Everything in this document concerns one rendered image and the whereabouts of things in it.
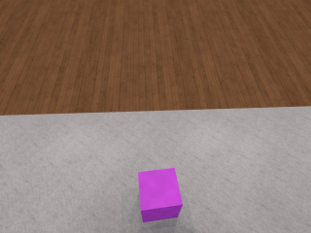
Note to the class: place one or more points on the carton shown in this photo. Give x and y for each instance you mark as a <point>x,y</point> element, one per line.
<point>160,196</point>

